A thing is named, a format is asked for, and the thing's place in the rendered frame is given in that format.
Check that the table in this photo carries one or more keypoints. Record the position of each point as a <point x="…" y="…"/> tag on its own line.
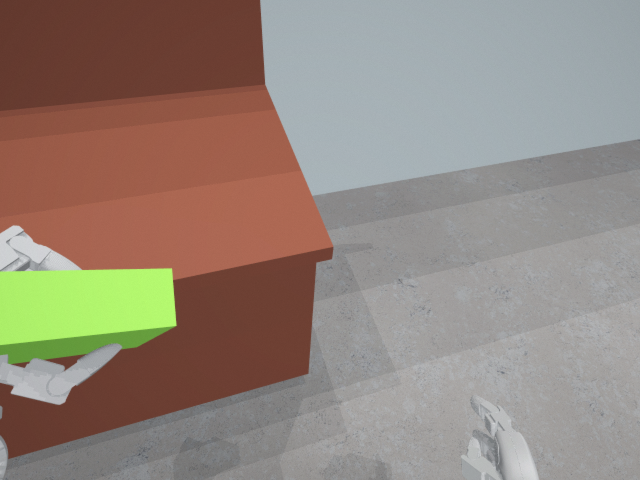
<point x="140" y="134"/>

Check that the right robot hand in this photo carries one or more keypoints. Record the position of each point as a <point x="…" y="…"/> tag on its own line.
<point x="508" y="455"/>

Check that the sponge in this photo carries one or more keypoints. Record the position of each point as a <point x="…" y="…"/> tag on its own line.
<point x="53" y="314"/>

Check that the left robot hand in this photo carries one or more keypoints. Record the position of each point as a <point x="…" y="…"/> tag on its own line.
<point x="40" y="379"/>

